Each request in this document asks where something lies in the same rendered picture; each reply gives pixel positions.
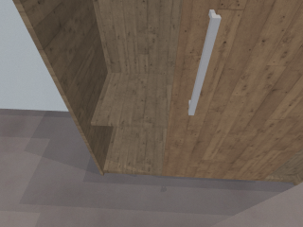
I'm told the handle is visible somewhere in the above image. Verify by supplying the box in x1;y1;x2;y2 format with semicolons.
188;9;222;115

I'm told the wardrobe door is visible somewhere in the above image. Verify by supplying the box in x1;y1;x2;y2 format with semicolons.
162;0;303;181
270;148;303;176

